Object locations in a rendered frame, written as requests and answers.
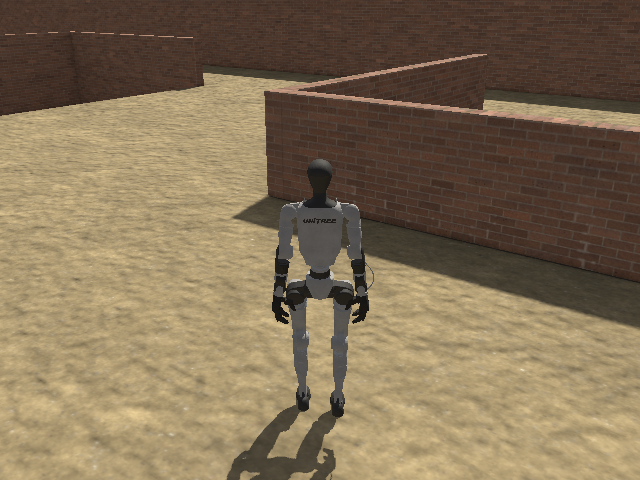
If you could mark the robot left upper arm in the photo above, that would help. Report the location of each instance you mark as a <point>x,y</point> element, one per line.
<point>288,212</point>

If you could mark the right robot hand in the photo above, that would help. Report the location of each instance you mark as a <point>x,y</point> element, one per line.
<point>363,308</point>

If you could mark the left robot shin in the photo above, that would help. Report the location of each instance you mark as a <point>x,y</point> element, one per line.
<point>301,366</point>

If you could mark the robot torso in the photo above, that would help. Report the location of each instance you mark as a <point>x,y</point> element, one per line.
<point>319,236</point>

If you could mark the robot left forearm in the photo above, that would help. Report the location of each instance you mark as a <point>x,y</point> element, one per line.
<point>281,274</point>

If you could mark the robot right forearm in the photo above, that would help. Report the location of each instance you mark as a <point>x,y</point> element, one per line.
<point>359,275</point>

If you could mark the robot right upper arm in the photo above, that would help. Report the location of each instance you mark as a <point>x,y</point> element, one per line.
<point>351,213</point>

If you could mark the left robot hand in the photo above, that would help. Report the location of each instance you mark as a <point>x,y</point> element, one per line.
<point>278,310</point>

